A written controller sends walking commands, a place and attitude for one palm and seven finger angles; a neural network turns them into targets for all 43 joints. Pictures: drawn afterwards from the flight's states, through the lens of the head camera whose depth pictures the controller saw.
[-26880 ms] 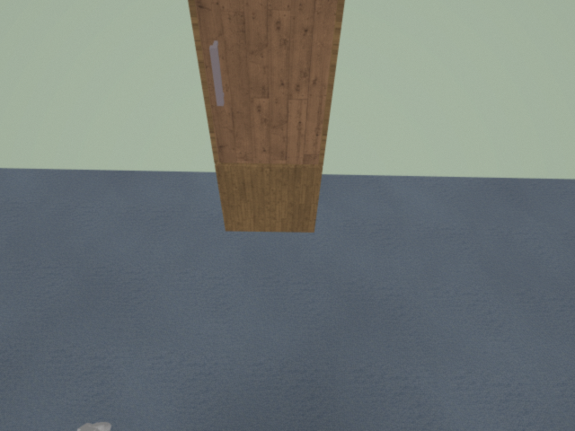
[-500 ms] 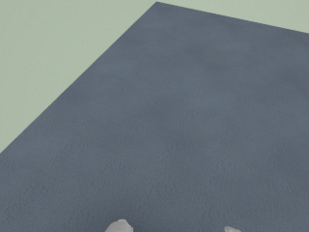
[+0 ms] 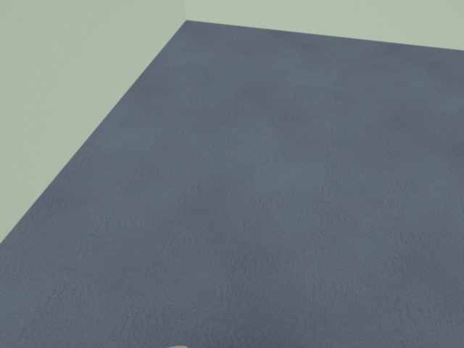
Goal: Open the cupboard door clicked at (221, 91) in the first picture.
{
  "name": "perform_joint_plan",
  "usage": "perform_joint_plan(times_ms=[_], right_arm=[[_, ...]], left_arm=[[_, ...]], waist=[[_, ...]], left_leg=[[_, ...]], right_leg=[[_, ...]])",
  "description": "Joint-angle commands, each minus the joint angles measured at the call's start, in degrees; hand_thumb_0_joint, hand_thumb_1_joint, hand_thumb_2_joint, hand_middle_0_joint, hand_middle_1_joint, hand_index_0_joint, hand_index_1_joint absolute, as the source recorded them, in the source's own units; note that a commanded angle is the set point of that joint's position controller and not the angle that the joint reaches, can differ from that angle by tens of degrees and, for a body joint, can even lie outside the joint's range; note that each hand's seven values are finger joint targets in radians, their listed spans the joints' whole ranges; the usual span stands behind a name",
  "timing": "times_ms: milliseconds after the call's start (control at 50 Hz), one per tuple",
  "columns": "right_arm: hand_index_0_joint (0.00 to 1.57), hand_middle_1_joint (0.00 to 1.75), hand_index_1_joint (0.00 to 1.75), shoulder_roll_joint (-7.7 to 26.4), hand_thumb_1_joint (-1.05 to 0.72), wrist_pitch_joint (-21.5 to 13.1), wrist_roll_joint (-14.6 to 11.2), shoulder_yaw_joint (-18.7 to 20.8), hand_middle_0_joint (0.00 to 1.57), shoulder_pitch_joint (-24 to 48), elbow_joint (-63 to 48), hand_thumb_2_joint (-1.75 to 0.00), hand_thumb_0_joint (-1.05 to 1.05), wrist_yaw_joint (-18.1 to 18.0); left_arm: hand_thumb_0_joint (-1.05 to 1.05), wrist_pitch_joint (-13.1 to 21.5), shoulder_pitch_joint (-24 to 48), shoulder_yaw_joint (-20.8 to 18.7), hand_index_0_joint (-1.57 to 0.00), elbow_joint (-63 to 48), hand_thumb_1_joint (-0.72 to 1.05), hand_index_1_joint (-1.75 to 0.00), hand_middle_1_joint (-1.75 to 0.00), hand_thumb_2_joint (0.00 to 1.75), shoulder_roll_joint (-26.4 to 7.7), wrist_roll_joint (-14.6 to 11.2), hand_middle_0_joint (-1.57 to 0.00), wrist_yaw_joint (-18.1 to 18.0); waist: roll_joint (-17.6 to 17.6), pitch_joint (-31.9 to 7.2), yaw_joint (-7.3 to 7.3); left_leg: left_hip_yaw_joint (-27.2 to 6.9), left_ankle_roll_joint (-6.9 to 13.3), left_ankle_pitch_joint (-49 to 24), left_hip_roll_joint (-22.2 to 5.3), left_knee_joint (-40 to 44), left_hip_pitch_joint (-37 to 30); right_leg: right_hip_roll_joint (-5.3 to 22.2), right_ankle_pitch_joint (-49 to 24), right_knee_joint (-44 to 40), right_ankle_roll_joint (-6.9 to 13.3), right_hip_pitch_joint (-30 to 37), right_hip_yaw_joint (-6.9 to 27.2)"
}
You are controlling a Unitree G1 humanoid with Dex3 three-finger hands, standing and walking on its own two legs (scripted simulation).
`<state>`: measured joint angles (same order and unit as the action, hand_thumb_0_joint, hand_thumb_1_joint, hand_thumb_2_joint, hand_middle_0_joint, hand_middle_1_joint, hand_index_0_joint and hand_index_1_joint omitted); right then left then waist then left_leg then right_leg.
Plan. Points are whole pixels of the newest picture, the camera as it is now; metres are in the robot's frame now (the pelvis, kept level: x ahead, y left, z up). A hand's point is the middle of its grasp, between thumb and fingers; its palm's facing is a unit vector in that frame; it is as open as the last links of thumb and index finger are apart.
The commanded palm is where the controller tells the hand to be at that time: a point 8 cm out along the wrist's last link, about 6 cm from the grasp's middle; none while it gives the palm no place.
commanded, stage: walk to a spot facing it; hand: left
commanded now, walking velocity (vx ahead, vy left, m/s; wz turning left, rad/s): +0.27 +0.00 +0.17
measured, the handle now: out of the picture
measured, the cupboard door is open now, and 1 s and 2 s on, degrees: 46 46 46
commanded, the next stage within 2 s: turn to face it in 0.02 s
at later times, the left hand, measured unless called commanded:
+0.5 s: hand (149, 296) +0.24 +0.19 -0.16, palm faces +0.22 -0.95 -0.22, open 7.4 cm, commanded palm none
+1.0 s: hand (137, 329) +0.18 +0.21 -0.18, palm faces +0.51 -0.82 -0.26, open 7.4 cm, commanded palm none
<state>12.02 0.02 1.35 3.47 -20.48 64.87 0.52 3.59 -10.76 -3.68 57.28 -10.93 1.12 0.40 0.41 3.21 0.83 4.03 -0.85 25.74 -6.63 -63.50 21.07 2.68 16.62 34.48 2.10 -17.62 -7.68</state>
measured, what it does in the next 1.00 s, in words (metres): walks ahead, turning left: left foot, then right foot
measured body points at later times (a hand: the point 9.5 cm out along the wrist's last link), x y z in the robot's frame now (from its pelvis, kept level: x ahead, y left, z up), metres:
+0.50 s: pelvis +0.18 -0.01 +0.00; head +0.22 -0.01 +0.45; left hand +0.23 +0.24 -0.14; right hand +0.27 -0.24 -0.16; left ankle +0.21 +0.13 -0.73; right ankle +0.21 -0.13 -0.72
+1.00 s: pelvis +0.25 -0.01 +0.00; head +0.29 +0.04 +0.44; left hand +0.16 +0.25 -0.16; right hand +0.49 -0.18 -0.12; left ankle +0.21 +0.09 -0.73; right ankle +0.27 -0.15 -0.66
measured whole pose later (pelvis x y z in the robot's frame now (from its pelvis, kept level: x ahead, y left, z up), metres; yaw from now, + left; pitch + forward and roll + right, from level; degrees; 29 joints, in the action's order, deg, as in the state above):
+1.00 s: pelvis +0.25 -0.01 +0.00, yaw +29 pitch +1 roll +0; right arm 13.5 1.0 1.4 2.8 -5.5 50.1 0.6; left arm -3.5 -11.9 -4.3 53.6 -15.5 0.8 -1.0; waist -3.0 6.1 -0.7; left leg 3.3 1.1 17.0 -0.7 -35.3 19.7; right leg 5.7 28.9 63.8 -4.4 -26.3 -3.2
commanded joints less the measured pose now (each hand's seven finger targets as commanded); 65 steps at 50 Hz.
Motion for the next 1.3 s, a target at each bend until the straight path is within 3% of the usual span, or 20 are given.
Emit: perform_joint_plan(times_ms=[0,160,200,240,320,440,460,500,600,740,800,820,840,860,960,1140,1160,1180,1200,1280], right_arm=[[0.20,0.30,0.30,-0.60,-0.90,-2.20,-0.22,-0.22,0.20,4.07,-6.76,-0.90,0.00,0.26],[0.20,0.30,0.30,0.73,-0.90,-2.99,-0.20,-0.44,0.20,-0.33,-5.26,-0.90,0.00,0.48],[0.20,0.30,0.30,9.63,-0.90,-3.09,0.52,1.57,0.20,-9.36,-4.05,-0.90,0.00,-0.73],[0.20,0.30,0.30,11.62,-0.90,-2.10,0.58,1.63,0.20,-9.09,-4.52,-0.90,0.00,-2.09],[0.20,0.30,0.30,7.08,-0.90,-2.03,0.47,0.82,0.20,4.41,-9.32,-0.90,0.00,-2.25],[0.20,0.30,0.30,9.62,-0.90,0.32,0.14,2.36,0.20,11.60,-13.20,-0.90,0.00,-1.54],[0.20,0.30,0.30,8.18,-0.90,0.66,-0.24,2.36,0.20,12.75,-14.26,-0.90,0.00,-1.19],[0.20,0.30,0.30,4.92,-0.90,1.17,-0.27,2.26,0.20,15.13,-17.21,-0.90,0.00,-0.05],[0.20,0.30,0.30,2.84,-0.90,2.41,-0.43,1.84,0.20,13.58,-14.61,-0.90,0.00,0.96],[0.20,0.30,0.30,2.83,-0.90,1.91,-0.75,0.33,0.20,18.44,-17.50,-0.90,0.00,1.43],[0.20,0.30,0.30,5.76,-0.90,1.43,-0.37,0.91,0.20,13.11,-17.10,-0.90,0.00,1.14],[0.20,0.30,0.30,9.30,-0.90,0.98,0.09,1.83,0.20,7.97,-15.97,-0.90,0.00,0.98],[0.20,0.30,0.30,16.64,-0.90,0.58,0.57,3.74,0.20,3.16,-15.59,-0.90,0.00,0.60],[0.20,0.30,0.30,19.22,-0.90,1.28,-0.18,3.89,0.20,0.10,-14.46,-0.90,0.00,0.31],[0.20,0.30,0.30,13.44,-0.90,0.61,0.10,2.37,0.20,11.85,-17.29,-0.90,0.00,-1.29],[0.20,0.30,0.30,12.93,-0.90,1.74,-0.18,3.47,0.20,15.83,-18.62,-0.90,0.00,-0.55],[0.20,0.30,0.30,10.35,-0.90,1.73,-0.71,3.24,0.20,15.86,-19.29,-0.90,0.00,-0.28],[0.20,0.30,0.30,6.00,-0.90,1.60,-0.95,2.54,0.20,15.21,-20.66,-0.90,0.00,0.11],[0.20,0.30,0.30,8.00,-0.90,1.97,-0.55,2.93,0.20,15.80,-21.08,-0.90,0.00,0.39],[0.20,0.30,0.30,6.06,-0.90,3.21,-0.43,2.44,0.20,13.74,-17.43,-0.90,0.00,1.29]], left_arm=[[0.00,0.80,-7.12,-0.86,-0.20,0.98,0.90,-0.30,-0.30,0.90,-6.21,0.54,-0.20,-0.91],[0.00,0.61,-7.04,-0.52,-0.20,3.53,0.90,-0.30,-0.30,0.90,-5.97,-0.45,-0.20,-1.12],[0.00,-0.21,-10.35,-0.19,-0.20,1.98,0.90,-0.30,-0.30,0.90,-3.25,-0.88,-0.20,-1.29],[0.00,-0.77,-4.79,0.10,-0.20,-1.45,0.90,-0.30,-0.30,0.90,-2.63,-0.61,-0.20,-1.58],[0.00,-2.29,-3.19,-0.63,-0.20,-1.99,0.90,-0.30,-0.30,0.90,-1.79,-0.45,-0.20,-0.81],[0.00,-3.13,-7.95,-1.52,-0.20,-3.21,0.90,-0.30,-0.30,0.90,-3.09,-0.31,-0.20,-1.05],[0.00,-2.82,-9.73,-2.07,-0.20,-3.52,0.90,-0.30,-0.30,0.90,-5.57,0.05,-0.20,-1.37],[0.00,-2.99,-9.53,-3.29,-0.20,-5.87,0.90,-0.30,-0.30,0.90,-14.46,0.79,-0.20,-1.94],[0.00,-2.18,-1.63,-1.52,-0.20,-7.89,0.90,-0.30,-0.30,0.90,-8.16,0.53,-0.20,-2.30],[0.00,-2.13,-6.43,-2.37,-0.20,-6.96,0.90,-0.30,-0.30,0.90,-12.64,0.65,-0.20,-2.11],[0.00,-2.07,-4.59,-2.67,-0.20,-7.53,0.90,-0.30,-0.30,0.90,-13.56,0.16,-0.20,-1.73],[0.00,-2.14,-3.48,-2.54,-0.20,-8.57,0.90,-0.30,-0.30,0.90,-13.20,-0.31,-0.20,-1.48],[0.00,-2.48,-2.19,-1.69,-0.20,-11.07,0.90,-0.30,-0.30,0.90,-8.89,-0.87,-0.20,-0.94],[0.00,-3.32,0.72,-1.12,-0.20,-13.42,0.90,-0.30,-0.30,0.90,-9.00,-0.18,-0.20,-1.47],[0.00,-5.05,0.39,-1.44,-0.20,-9.99,0.90,-0.30,-0.30,0.90,-7.89,-0.08,-0.20,-0.96],[0.00,-4.00,-5.15,-1.68,-0.20,-10.25,0.90,-0.30,-0.30,0.90,-8.21,-0.28,-0.20,-0.93],[0.00,-3.30,-7.87,-2.38,-0.20,-10.11,0.90,-0.30,-0.30,0.90,-11.34,0.21,-0.20,-1.39],[0.00,-2.86,-8.56,-3.37,-0.20,-10.26,0.90,-0.30,-0.30,0.90,-17.08,1.07,-0.20,-1.91],[0.00,-3.24,-7.27,-2.90,-0.20,-11.25,0.90,-0.30,-0.30,0.90,-17.83,0.56,-0.20,-2.10],[0.00,-3.04,1.64,-1.14,-0.20,-12.80,0.90,-0.30,-0.30,0.90,-10.18,0.35,-0.20,-2.38]], waist=[[-7.01,-0.57,-0.81],[-3.13,-1.98,2.47],[13.63,-10.33,4.78],[14.66,-9.67,4.97],[8.62,-5.76,-0.20],[6.43,-6.68,-3.18],[0.78,-6.12,-4.43],[-19.81,-3.56,-6.35],[-11.04,-1.90,-1.08],[-12.21,-5.15,-3.41],[-10.45,-8.57,0.07],[-4.27,-12.26,3.31],[14.82,-14.64,5.80],[12.77,-14.83,6.34],[8.83,-5.70,0.18],[8.35,-5.92,-3.07],[-0.84,-6.86,-4.66],[-20.06,-6.69,-5.07],[-15.75,-5.84,-5.07],[-14.16,-3.24,0.15]], left_leg=[[-1.15,-0.87,-4.47,-2.65,7.74,9.46],[3.17,0.76,-22.48,3.18,34.08,-7.63],[-17.42,9.43,-45.26,-11.12,35.52,-25.76],[-28.93,15.75,-45.40,-17.85,41.94,-21.91],[-15.85,10.36,-37.40,-10.05,43.29,-6.40],[-15.80,7.42,-16.48,-4.69,40.75,3.85],[-13.47,4.68,-8.81,-0.76,36.36,9.71],[-2.52,-1.31,9.63,8.20,7.21,17.00],[-2.41,-2.78,-0.84,3.67,-1.99,14.90],[3.90,-1.96,-1.94,5.92,20.87,7.43],[5.29,-0.34,-11.95,7.62,33.57,-5.75],[1.82,1.75,-26.36,3.46,37.25,-18.19],[-22.23,11.42,-51.33,-14.38,38.33,-29.33],[-26.01,17.15,-57.49,-20.67,38.78,-27.34],[-14.96,10.32,-39.57,-8.48,41.77,-11.93],[-17.56,6.58,-21.82,-2.70,36.81,1.51],[-14.28,3.37,-12.65,1.83,29.10,7.68],[-3.82,-1.60,6.62,11.18,12.91,16.12],[-6.65,-1.11,10.98,8.35,0.25,13.07],[-4.58,-2.74,-0.75,4.38,-7.39,12.42]], right_leg=[[15.67,-8.90,-22.33,7.84,6.90,12.78],[9.74,-21.29,-9.35,2.00,9.11,-0.30],[0.94,0.83,14.58,-3.21,-5.66,-3.71],[-1.13,20.82,34.65,-3.23,-14.45,4.61],[1.86,10.85,26.06,-4.90,-9.06,6.95],[-1.56,-0.07,-0.53,-5.22,8.10,3.00],[1.71,-0.26,-9.27,-4.58,14.02,6.31],[26.86,4.11,-23.83,5.69,10.24,30.03],[16.63,-26.30,-14.58,3.55,10.93,7.42],[17.51,-47.20,-6.88,2.89,20.04,0.66],[16.42,-46.60,2.60,-0.10,15.25,-2.68],[15.37,-36.64,12.02,-2.51,6.65,-3.94],[5.93,8.00,26.68,-6.97,-12.24,-4.22],[3.78,22.88,33.74,-6.53,-16.27,3.50],[3.41,9.29,30.07,-7.26,-14.26,7.55],[-1.80,-1.44,-3.30,-5.91,8.59,3.64],[5.09,-1.93,-13.17,-4.25,15.52,10.32],[22.15,-7.09,-19.49,2.41,17.89,28.71],[27.64,-9.64,-19.54,7.10,9.85,28.29],[16.01,-19.56,-14.91,3.81,7.15,9.39]])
